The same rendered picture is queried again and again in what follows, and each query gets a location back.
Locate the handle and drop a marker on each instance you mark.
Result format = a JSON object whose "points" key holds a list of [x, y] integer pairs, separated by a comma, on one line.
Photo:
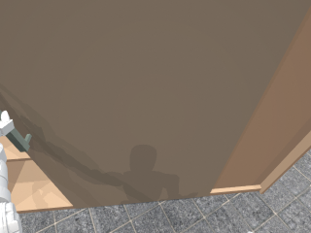
{"points": [[17, 140]]}

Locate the robot left upper arm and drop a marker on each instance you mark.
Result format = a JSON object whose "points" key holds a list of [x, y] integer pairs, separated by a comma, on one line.
{"points": [[9, 218]]}

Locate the left robot hand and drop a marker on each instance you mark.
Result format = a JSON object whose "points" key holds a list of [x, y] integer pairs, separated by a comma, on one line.
{"points": [[6, 124]]}

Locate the wardrobe door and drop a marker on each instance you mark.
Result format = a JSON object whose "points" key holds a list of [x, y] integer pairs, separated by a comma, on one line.
{"points": [[281, 119], [135, 101]]}

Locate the left robot forearm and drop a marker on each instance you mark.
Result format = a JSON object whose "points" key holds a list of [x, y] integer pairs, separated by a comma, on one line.
{"points": [[5, 194]]}

